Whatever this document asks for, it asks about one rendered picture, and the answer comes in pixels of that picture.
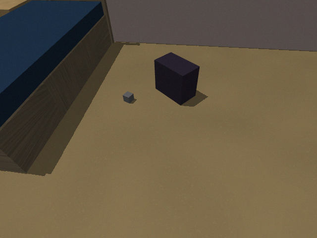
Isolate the bed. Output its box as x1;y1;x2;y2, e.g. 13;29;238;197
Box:
0;0;114;173

